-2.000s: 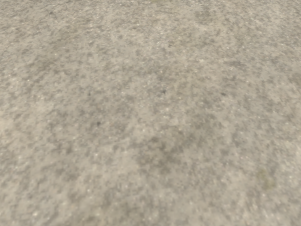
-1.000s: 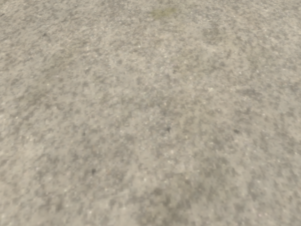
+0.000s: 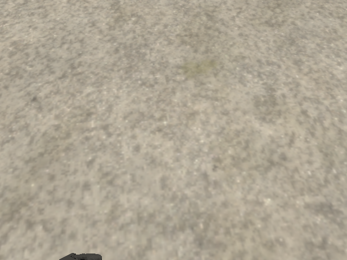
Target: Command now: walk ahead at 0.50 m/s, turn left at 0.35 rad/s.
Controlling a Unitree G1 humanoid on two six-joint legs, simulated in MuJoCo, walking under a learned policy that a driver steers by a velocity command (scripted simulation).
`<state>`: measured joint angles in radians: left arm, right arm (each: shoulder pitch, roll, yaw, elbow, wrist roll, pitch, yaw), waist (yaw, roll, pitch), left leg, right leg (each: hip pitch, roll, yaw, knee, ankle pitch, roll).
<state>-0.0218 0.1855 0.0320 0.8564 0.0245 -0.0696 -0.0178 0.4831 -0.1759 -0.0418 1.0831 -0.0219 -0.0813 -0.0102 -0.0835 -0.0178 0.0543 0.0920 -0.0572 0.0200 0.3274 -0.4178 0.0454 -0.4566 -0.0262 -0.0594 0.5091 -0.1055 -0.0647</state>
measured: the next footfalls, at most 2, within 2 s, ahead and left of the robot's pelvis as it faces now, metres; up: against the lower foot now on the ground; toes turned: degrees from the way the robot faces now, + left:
left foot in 0.54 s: +0.40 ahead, +0.13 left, +0.00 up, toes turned +24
right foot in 1.12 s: +0.72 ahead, +0.10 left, +0.00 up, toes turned +6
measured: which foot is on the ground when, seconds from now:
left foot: down 0.00-0.00, up 0.02-0.52, down 0.54-1.00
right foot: down 0.00-0.56, up 0.58-1.00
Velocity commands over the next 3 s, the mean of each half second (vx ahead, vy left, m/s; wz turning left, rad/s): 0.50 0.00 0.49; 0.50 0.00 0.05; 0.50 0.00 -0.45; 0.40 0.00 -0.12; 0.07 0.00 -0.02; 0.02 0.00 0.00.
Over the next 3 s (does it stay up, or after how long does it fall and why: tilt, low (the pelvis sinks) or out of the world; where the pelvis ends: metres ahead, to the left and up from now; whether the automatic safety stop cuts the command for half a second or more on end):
stays up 1.13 0.19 0.02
